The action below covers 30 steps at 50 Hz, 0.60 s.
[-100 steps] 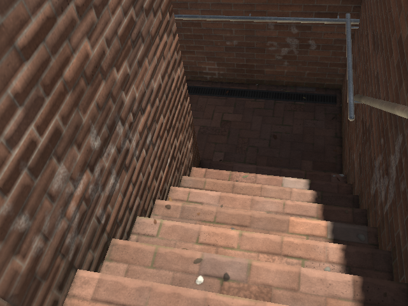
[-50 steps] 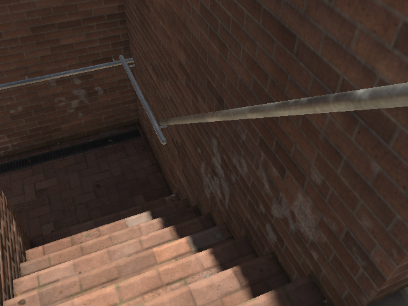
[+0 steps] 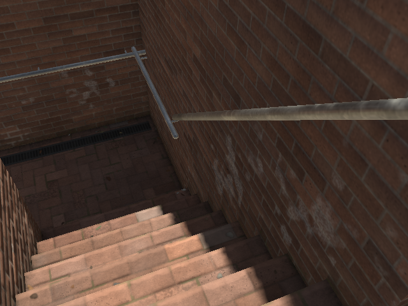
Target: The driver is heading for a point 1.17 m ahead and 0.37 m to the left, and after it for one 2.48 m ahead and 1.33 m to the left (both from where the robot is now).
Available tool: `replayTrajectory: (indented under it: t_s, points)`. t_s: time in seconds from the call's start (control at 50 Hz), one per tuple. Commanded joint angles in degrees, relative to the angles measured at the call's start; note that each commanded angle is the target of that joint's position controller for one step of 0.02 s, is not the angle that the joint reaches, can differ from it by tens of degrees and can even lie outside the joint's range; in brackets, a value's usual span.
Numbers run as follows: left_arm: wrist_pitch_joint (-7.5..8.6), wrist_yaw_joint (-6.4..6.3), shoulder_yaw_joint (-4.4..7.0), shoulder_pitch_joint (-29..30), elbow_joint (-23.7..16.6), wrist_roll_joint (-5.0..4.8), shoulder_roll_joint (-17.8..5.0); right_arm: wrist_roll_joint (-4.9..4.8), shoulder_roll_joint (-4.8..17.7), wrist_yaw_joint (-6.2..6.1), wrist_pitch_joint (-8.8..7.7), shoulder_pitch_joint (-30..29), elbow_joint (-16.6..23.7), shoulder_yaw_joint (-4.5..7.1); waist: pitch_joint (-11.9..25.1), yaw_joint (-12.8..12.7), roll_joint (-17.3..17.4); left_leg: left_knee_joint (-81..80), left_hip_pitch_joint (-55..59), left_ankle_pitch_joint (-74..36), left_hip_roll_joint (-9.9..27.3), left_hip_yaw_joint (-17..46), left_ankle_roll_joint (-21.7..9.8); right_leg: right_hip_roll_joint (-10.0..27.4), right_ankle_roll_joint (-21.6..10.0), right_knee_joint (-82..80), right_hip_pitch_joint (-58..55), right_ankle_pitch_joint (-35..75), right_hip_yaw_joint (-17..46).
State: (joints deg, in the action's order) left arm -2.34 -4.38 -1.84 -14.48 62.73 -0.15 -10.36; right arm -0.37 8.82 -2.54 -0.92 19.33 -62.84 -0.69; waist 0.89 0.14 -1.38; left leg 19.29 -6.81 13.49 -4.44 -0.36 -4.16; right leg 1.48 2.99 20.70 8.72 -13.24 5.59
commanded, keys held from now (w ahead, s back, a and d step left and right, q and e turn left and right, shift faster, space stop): w+shift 0.42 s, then w+q+shift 0.58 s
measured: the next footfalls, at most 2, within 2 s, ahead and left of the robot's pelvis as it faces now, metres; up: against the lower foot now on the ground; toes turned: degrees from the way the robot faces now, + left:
right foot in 0.30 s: +0.14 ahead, -0.14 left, +0.00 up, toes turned -4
left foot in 0.86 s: +0.36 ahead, +0.11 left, -0.21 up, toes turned +19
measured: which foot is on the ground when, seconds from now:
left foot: down 0.00-0.30, up 0.32-0.84, down 0.86-1.00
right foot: down 0.00-0.04, up 0.06-0.28, down 0.30-0.86, up 0.88-1.00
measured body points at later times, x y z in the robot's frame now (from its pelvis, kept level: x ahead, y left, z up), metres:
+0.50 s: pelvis +0.11 -0.05 -0.01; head +0.14 -0.06 +0.44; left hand +0.18 +0.21 -0.14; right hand +0.25 -0.31 -0.13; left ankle +0.15 +0.11 -0.68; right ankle +0.10 -0.13 -0.75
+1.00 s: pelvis +0.34 +0.05 -0.25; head +0.37 +0.07 +0.20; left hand +0.33 +0.32 -0.39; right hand +0.49 -0.18 -0.38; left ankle +0.32 +0.10 -0.95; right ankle +0.35 -0.12 -0.70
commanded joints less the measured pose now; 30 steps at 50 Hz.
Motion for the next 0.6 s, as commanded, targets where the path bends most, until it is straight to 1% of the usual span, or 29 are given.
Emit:
replayTrajectory:
  t_s: [0.02, 0.04, 0.06, 0.08, 0.1, 0.12, 0.14, 0.18, 0.2, 0.22, 0.24, 0.26, 0.28, 0.3, 0.32, 0.34, 0.36, 0.38, 0.4, 0.42, 0.44, 0.46, 0.48, 0.5, 0.52, 0.54, 0.56, 0.58, 0.6]
  points:
    - [0.15, -0.31, 0.64, -3.35, -0.76, 0.29, -4.29, 0.07, 6.11, -0.19, -0.01, 6.04, -0.22, 1.19, 0.16, 0.78, 2.07, -3.62, 2.49, -7.33, 6.84, 6.12, 0.62, 0.51, -2.37, 0.56, 2.26, 4.01, -1.14]
    - [-0.02, -0.16, 1.13, -2.36, -1.75, 0.71, -5.22, 0.07, 8.85, -0.10, 0.53, 7.84, -0.42, 2.43, 0.33, 1.88, 4.85, -4.96, 3.79, 13.17, 6.91, 8.73, -1.69, -2.54, -3.49, 6.29, 6.16, -7.09, -4.32]
    - [-0.23, 0.28, 1.51, 2.08, -3.99, 1.65, -6.34, 0.44, 10.77, 0.11, 1.06, 8.35, 0.28, 3.43, -3.83, 3.57, 7.68, -8.48, 2.65, 27.42, 10.93, 14.87, -4.17, -3.77, -3.96, 11.51, 14.29, -11.27, -6.29]
    - [-0.17, 0.70, 1.34, 9.03, -7.50, 2.28, -5.91, 0.59, 10.72, 0.37, 1.30, 6.80, 1.59, 3.91, -9.70, 5.00, 9.33, -11.14, -0.26, 30.72, 15.41, 19.61, -6.18, -2.42, -4.00, 14.78, 21.51, -9.21, -7.40]
    - [0.49, 1.16, 1.61, 12.67, -9.74, 2.36, -6.60, 1.03, 9.94, 0.47, 1.08, 7.37, 1.92, 4.08, -11.35, 6.02, 9.64, -12.44, -1.42, 29.32, 18.08, 22.61, -8.01, -0.31, -3.99, 18.05, 25.23, -7.85, -6.69]
    - [1.22, 1.59, 1.73, 13.55, -11.00, 2.10, -6.47, 1.47, 9.12, 0.55, 0.55, 7.55, 2.32, 4.13, -11.08, 5.71, 8.56, -12.10, -0.45, 24.65, 19.52, 23.41, -9.21, 1.13, -3.98, 20.68, 27.93, -6.22, -5.60]
    - [2.16, 2.08, 1.91, 13.19, -11.76, 1.97, -6.19, 1.60, 8.98, 0.61, -0.33, 8.00, 2.37, 4.29, -9.53, 5.07, 7.30, -11.69, 1.38, 21.05, 20.67, 23.24, -10.23, 2.36, -4.30, 21.42, 29.32, -4.35, -4.76]
    - [3.50, 2.69, 2.26, 12.15, -12.82, 1.34, -6.21, 1.21, 9.84, 0.66, -1.79, 6.19, 3.71, 4.91, -6.26, 3.77, 5.44, -10.15, 3.09, 15.36, 20.08, 20.75, -10.49, 3.15, -4.71, 19.78, 27.72, -2.05, -4.14]
    - [3.69, 3.12, 2.38, 12.56, -13.63, 0.86, -5.50, 1.34, 9.56, 0.91, -2.30, 3.69, 4.78, 4.81, -7.03, 2.91, 4.92, -9.39, 0.79, 11.69, 18.84, 17.77, -9.83, 3.16, -4.54, 16.32, 24.80, -0.32, -4.71]
    - [3.84, 3.48, 2.95, 11.85, -13.76, 1.04, -6.64, 0.97, 9.88, 0.97, -2.34, 1.96, 5.67, 4.94, -5.89, 2.22, 4.95, -8.15, -1.57, 9.98, 18.01, 15.99, -9.08, 1.98, -4.73, 14.68, 20.85, 0.31, -6.48]
    - [3.85, 4.09, 3.44, 9.43, -13.52, 1.75, -6.45, 0.54, 10.42, 0.96, -2.49, -0.04, 6.51, 4.91, -5.43, 0.90, 4.81, -7.40, -5.99, 8.95, 16.35, 13.55, -8.69, 0.83, -5.22, 12.10, 14.14, 2.75, -8.49]
    - [3.97, 4.44, 3.93, 5.84, -12.76, 1.80, -6.39, 0.32, 11.11, 1.08, -2.80, -4.56, 8.34, 5.01, -4.81, -1.70, 3.33, -5.18, -13.78, 9.65, 14.55, 11.53, -8.03, 0.36, -5.58, 9.95, 4.37, 5.99, -9.60]
    - [3.95, 4.61, 4.71, -0.65, -10.82, 1.92, -7.17, 0.49, 11.18, 1.20, -2.83, -7.07, 9.26, 4.86, -3.09, -4.94, 1.41, -0.38, -21.17, 10.79, 11.54, 9.20, -6.80, -0.45, -6.26, 9.07, -6.45, 2.92, -9.90]
    - [4.44, 4.39, 5.65, -10.43, -8.22, 1.93, -8.72, 1.13, 10.39, 1.20, -2.94, -9.16, 10.63, 4.62, -1.27, -9.28, -4.74, 10.24, -28.97, 5.78, 8.35, 5.59, -6.30, 1.09, -7.07, 6.91, -17.54, -0.88, -7.01]
    - [4.80, 3.98, 7.69, -15.82, -8.15, 1.60, -15.91, 0.71, 6.30, 1.55, -2.74, -7.27, 13.12, 3.34, 4.20, -10.50, -16.66, 29.33, -37.29, 11.66, -0.10, -1.47, -2.45, 15.77, -12.93, -4.47, -23.97, -19.18, 17.64]
    - [4.69, 3.73, 7.53, -12.35, -8.41, 1.02, -14.52, 2.83, 8.55, 1.41, -2.68, -8.57, 13.49, 3.86, 1.05, -7.87, -9.42, 40.19, -40.87, 12.90, 0.94, 7.31, -2.66, 20.22, -16.26, -7.71, -17.48, -23.67, 30.94]
    - [4.66, 3.66, 6.99, -5.57, -10.22, 0.47, -12.76, 2.83, 9.72, 1.80, -2.65, -9.14, 14.35, 4.10, -1.51, -4.05, -1.95, 43.28, -40.90, 7.67, 3.90, 9.94, -2.21, 19.87, -16.08, -6.12, -12.34, -19.33, 26.03]
    - [5.01, 3.27, 6.60, -1.28, -11.72, 1.07, -10.96, 2.34, 8.87, 2.58, -2.67, -7.96, 14.56, 3.78, 0.00, -2.05, -0.60, 43.24, -38.99, 4.07, 5.55, 10.70, -1.76, 17.99, -15.23, -4.66, -10.79, -14.20, 21.62]
    - [5.64, 3.11, 6.41, 0.18, -12.40, 0.93, -10.15, 2.37, 8.57, 3.16, -2.55, -8.11, 14.96, 3.70, 0.39, -1.22, -1.58, 41.74, -37.86, 2.64, 6.71, 10.31, -0.83, 16.59, -14.39, -5.83, -9.09, -11.20, 17.95]
    - [5.75, 2.74, 5.57, 2.22, -12.66, 0.35, -8.49, 3.10, 8.33, 3.87, -1.91, -9.68, 16.26, 3.57, 0.06, -0.82, -2.01, 40.34, -36.10, 0.15, 6.65, 10.75, 0.73, 15.17, -13.94, -6.61, -6.04, -6.39, 15.15]
    - [5.99, 2.61, 5.78, 1.88, -12.74, 0.76, -9.58, 3.13, 7.80, 4.12, -0.86, -9.81, 16.59, 3.55, -0.33, -0.79, -2.76, 40.97, -35.80, -1.39, 5.29, 11.08, 1.62, 14.88, -13.83, -6.85, -5.08, -2.23, 12.58]
    - [6.43, 2.64, 6.15, 1.19, -12.60, 0.62, -10.49, 3.09, 7.46, 3.99, 0.31, -10.69, 17.60, 3.37, -0.67, -1.27, -2.80, 41.11, -34.48, -3.50, 4.10, 10.58, 2.70, 14.14, -13.58, -7.01, -3.01, 4.95, 7.94]
    - [6.60, 2.74, 6.65, -1.09, -11.30, 0.29, -11.60, 3.49, 7.34, 3.67, 1.68, -9.77, 17.91, 3.19, 0.23, -0.98, -2.15, 42.93, -34.79, -5.86, 3.71, 11.00, 2.88, 14.32, -13.96, -6.18, -3.26, 7.68, 6.42]
    - [7.25, 2.76, 6.83, -1.09, -11.68, 0.20, -12.35, 3.23, 8.06, 3.40, 2.30, -9.40, 18.53, 3.62, 0.27, -0.61, -2.35, 43.71, -32.63, -8.96, 2.70, 8.46, 3.28, 13.27, -13.53, -4.87, -1.27, 15.13, 1.87]
    - [8.11, 2.95, 6.96, -1.79, -11.35, 0.49, -12.46, 3.49, 9.24, 3.05, 2.83, -7.77, 18.29, 4.47, 0.90, 0.06, -3.50, 47.61, -33.11, -12.73, 3.07, 8.77, 2.46, 14.73, -13.77, -2.30, -2.50, 19.07, 2.10]
    - [8.95, 3.68, 6.44, -2.10, -11.17, 0.41, -10.88, 2.87, 11.82, 2.92, 3.26, -8.58, 18.85, 5.81, 0.01, 0.63, -1.05, 41.87, -32.57, -19.84, 2.81, 9.59, 2.15, 11.01, -11.38, -0.41, -1.65, 16.55, -3.08]
    - [9.89, 3.61, 6.35, -1.69, -10.27, 0.07, -9.18, 3.74, 11.95, 3.87, 3.05, -10.20, 19.40, 6.59, -1.97, 1.08, -2.94, 38.26, -33.50, -26.81, 3.79, 12.61, 0.86, 11.10, -8.44, 3.71, -2.25, 15.14, -4.98]
    - [10.21, 3.59, 6.11, -2.34, -10.03, 0.17, -8.54, 3.90, 11.40, 4.42, 3.08, -12.22, 20.46, 6.77, -2.07, 0.14, -4.20, 37.13, -33.58, -30.08, 3.19, 11.80, 0.14, 11.10, -7.40, 5.69, -1.95, 15.89, -5.98]
    - [10.02, 3.60, 5.51, -1.92, -10.70, -0.35, -7.53, 3.55, 10.47, 5.73, 3.26, -12.89, 21.36, 6.68, -2.16, 0.78, -3.96, 30.88, -27.64, -36.69, 2.67, 9.51, 0.31, 8.61, -6.45, 6.98, 4.81, 10.65, -10.83]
